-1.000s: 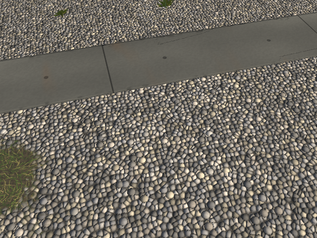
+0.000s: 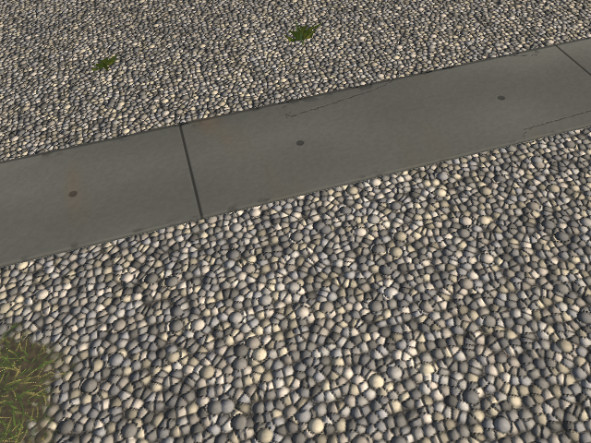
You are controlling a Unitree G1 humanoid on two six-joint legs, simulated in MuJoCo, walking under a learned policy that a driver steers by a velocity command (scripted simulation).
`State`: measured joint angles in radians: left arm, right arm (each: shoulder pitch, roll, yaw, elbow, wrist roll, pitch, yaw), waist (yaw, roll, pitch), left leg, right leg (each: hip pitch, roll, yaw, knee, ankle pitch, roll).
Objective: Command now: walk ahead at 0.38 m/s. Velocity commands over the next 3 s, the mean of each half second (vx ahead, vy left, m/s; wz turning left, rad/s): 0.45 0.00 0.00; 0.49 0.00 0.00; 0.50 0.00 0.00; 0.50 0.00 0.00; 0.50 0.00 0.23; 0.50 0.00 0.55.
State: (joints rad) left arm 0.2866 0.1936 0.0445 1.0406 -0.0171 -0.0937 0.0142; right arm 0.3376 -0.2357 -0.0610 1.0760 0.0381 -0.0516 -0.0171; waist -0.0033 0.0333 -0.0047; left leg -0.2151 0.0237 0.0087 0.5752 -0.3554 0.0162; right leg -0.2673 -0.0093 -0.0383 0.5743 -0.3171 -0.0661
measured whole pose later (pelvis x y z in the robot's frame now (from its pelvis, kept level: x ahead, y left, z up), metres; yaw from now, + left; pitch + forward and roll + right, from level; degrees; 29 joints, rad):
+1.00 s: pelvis +0.49 +0.02 +0.01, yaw +0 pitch +2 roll +2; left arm 0.02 0.22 0.05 0.85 -0.02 -0.09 -0.02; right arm 0.39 -0.23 -0.04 1.04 0.01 -0.09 0.00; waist -0.09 -0.04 0.01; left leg 0.06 -0.06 0.05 0.21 -0.30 0.02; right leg -0.61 -0.09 0.00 0.56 0.02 -0.04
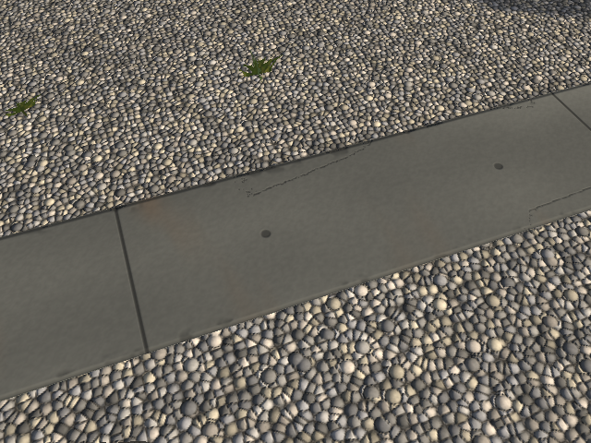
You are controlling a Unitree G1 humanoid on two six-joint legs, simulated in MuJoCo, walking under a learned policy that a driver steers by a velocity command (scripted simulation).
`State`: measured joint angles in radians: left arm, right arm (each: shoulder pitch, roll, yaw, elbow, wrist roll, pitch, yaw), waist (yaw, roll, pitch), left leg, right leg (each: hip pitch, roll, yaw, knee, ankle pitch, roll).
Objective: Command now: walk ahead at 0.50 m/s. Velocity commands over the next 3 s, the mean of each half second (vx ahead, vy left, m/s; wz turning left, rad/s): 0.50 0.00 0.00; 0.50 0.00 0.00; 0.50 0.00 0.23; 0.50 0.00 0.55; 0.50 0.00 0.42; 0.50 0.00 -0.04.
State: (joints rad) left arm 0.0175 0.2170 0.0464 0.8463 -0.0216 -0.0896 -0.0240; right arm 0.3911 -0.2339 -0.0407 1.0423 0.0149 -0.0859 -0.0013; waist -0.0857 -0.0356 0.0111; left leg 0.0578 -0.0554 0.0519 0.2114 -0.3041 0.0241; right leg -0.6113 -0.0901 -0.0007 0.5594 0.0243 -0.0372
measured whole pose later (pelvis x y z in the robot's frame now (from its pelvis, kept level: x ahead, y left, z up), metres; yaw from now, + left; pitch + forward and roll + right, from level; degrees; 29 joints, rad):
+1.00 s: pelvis +0.54 +0.03 +0.01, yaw +0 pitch +1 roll +1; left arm 0.10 0.26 0.07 0.89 0.02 -0.07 0.00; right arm 0.36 -0.22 -0.05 1.01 -0.03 -0.10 0.01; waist -0.06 -0.04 -0.01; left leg -0.07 -0.07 0.06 0.22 -0.18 0.07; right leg -0.70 -0.14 0.04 0.79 0.02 -0.02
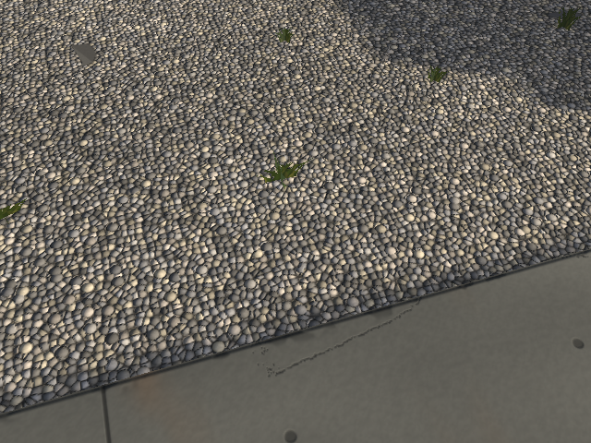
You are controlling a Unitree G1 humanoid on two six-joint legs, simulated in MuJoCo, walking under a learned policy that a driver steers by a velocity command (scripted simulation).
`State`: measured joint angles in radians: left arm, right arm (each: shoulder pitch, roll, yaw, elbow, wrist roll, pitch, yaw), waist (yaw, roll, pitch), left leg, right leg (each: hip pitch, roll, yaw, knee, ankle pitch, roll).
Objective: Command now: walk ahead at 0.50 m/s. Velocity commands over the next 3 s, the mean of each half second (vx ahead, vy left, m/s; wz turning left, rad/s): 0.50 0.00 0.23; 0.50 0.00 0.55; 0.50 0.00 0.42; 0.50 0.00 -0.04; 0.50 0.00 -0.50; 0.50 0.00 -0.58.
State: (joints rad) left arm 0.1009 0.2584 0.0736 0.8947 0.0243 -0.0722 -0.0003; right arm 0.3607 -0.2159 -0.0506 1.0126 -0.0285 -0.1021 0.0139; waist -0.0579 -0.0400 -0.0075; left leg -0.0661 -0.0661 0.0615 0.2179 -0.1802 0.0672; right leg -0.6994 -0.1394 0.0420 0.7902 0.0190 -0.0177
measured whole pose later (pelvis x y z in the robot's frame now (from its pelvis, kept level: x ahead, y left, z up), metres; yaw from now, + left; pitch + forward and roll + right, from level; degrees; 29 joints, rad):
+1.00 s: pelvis +0.55 +0.05 -0.02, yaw +26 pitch +1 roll +1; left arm 0.19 0.22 0.01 0.87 0.09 -0.11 0.00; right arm 0.39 -0.23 -0.07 1.00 -0.04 -0.14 0.04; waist -0.06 -0.02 0.00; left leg -0.29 -0.14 -0.04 0.51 -0.23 0.10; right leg -0.48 -0.08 0.06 1.19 -0.42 -0.01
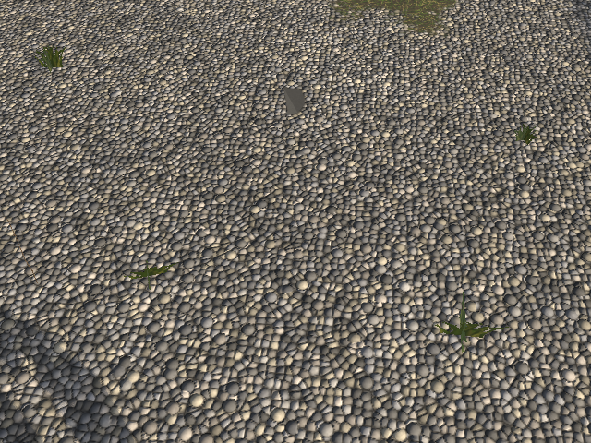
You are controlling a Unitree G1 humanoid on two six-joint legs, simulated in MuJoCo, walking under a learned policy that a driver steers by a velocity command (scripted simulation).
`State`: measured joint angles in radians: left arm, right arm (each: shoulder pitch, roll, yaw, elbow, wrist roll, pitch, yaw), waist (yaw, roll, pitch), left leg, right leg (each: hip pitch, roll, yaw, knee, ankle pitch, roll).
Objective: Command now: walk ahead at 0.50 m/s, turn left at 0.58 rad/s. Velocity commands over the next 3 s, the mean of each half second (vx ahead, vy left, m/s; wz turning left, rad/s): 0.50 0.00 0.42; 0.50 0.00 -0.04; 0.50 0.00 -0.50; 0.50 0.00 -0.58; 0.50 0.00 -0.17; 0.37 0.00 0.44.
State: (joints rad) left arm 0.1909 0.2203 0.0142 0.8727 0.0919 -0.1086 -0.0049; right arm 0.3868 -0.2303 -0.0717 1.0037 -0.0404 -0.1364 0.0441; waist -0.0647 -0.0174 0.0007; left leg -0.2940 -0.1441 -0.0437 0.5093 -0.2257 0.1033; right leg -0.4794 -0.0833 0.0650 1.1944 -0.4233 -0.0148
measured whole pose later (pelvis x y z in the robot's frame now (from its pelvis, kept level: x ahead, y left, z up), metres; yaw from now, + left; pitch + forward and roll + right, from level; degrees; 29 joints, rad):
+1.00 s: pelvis +0.57 +0.03 -0.17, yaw +8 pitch +2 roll +1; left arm 0.31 0.25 0.07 0.93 -0.03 -0.06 0.02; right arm 0.19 -0.21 -0.06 0.84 -0.01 -0.08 0.02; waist 0.02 -0.04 -0.02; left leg -0.27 -0.04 0.09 0.39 -0.17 0.06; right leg -0.59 -0.08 0.06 1.18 -0.29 -0.02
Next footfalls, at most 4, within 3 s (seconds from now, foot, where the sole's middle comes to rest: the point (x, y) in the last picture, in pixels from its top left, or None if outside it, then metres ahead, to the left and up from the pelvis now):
0.36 right None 0.38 -0.16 -0.94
0.82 left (246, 425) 0.62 0.12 -0.94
1.36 right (323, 317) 0.93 -0.11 -0.94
1.84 left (273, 238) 1.24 0.03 -0.94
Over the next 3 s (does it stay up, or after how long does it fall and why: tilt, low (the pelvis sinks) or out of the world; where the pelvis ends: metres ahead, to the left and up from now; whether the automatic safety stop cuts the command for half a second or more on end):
stays up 1.56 -0.26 -0.18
